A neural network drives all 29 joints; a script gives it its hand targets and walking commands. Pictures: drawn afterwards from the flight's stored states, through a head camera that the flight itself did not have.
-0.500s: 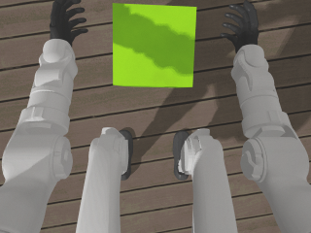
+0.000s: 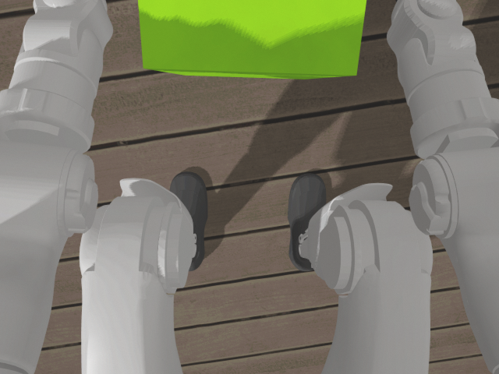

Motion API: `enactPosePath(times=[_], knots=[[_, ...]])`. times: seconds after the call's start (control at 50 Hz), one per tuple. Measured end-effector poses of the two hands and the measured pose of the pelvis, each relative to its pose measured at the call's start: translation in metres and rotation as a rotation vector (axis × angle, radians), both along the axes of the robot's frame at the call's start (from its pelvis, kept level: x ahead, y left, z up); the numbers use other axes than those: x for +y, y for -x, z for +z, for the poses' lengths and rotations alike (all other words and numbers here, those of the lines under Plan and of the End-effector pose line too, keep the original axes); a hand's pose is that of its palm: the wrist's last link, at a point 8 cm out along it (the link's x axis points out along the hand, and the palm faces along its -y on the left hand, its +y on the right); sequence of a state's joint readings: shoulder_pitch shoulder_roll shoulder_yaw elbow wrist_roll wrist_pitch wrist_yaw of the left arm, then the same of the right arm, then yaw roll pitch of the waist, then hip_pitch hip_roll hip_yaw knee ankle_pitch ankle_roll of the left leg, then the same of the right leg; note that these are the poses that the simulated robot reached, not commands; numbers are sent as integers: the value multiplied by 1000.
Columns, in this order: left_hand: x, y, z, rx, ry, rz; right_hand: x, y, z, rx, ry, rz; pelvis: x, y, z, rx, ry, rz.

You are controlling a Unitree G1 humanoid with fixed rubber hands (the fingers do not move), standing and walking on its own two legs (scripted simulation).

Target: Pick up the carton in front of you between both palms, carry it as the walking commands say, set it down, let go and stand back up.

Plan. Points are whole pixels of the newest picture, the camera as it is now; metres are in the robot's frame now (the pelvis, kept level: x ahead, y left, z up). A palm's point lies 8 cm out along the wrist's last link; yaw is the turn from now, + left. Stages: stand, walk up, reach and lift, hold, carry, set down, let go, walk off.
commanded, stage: reach and lift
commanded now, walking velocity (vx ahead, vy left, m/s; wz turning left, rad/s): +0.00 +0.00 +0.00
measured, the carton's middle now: out of the picture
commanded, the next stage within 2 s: none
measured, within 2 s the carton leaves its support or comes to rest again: leaves its support in 0.76 s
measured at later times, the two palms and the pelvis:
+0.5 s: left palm out of the picture +0.54 +0.17 -0.17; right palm out of the picture +0.55 -0.14 -0.17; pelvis +0.00 +0.00 +0.01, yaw +0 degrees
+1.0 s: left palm out of the picture +0.52 +0.17 -0.04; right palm out of the picture +0.53 -0.13 -0.04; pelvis +0.01 -0.01 +0.03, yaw +2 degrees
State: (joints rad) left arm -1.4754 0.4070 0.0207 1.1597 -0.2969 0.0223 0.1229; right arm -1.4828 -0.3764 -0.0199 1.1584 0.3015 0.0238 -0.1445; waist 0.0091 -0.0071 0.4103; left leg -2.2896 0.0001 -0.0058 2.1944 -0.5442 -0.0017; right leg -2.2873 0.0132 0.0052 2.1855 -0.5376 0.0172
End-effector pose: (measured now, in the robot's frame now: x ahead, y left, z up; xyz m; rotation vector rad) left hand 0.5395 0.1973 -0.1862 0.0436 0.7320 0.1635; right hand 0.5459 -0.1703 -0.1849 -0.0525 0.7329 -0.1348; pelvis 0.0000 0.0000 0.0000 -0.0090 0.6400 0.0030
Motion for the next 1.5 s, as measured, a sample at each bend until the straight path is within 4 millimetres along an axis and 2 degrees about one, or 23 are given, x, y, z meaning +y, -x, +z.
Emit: enactPosePath(times=[0.12, 0.3, 0.42, 0.56, 0.72, 0.78, 0.84, 0.92, 1.0, 1.08, 1.16, 1.28, 1.5], knots=[[-4, -8, 10, -28, 7, -9, 7, -8, 9, -25, -3, 14, 0, -6, -2, -4, 1, 3], [-11, -2, 18, -2, 16, -26, 13, -1, 18, 3, -9, 24, 0, -8, 5, 35, 3, 7], [-32, -2, 15, -6, 33, -55, 32, 0, 15, -5, -29, 48, 0, -3, 8, 30, 4, 6], [-33, -5, 17, 2, 17, -29, 34, -3, 16, 0, -13, 21, -1, 2, 7, 3, 4, 3], [-32, -7, 18, 15, 29, -38, 32, -5, 17, 13, -28, 29, -1, 1, -6, -19, 0, 3], [-33, -3, 23, 12, 17, -23, 33, -5, 25, 10, -18, 27, -1, 0, -7, -19, -2, 3], [-33, -3, 47, -21, 25, -18, 33, -4, 49, -22, -18, 19, -3, -1, -3, -23, 0, 10], [-31, 6, 94, -60, 48, 13, 36, 3, 95, -60, -41, 15, -6, -5, 10, 16, -1, 22], [-25, 22, 142, -66, 59, 45, 42, 14, 141, -65, -62, 13, -8, -5, 32, 56, -3, 24], [-22, 38, 178, -44, 63, 55, 46, 28, 176, -42, -68, 14, -10, -3, 59, 79, -3, 29], [-24, 46, 204, -34, 61, 44, 43, 38, 203, -33, -62, 12, -11, 1, 82, 93, 0, 36], [-28, 49, 235, -49, 60, 37, 38, 41, 235, -49, -65, 7, -10, 1, 107, 105, -1, 33], [-26, 63, 295, -57, 68, 48, 41, 54, 295, -57, -69, 11, -9, -17, 157, 78, -4, 36]])
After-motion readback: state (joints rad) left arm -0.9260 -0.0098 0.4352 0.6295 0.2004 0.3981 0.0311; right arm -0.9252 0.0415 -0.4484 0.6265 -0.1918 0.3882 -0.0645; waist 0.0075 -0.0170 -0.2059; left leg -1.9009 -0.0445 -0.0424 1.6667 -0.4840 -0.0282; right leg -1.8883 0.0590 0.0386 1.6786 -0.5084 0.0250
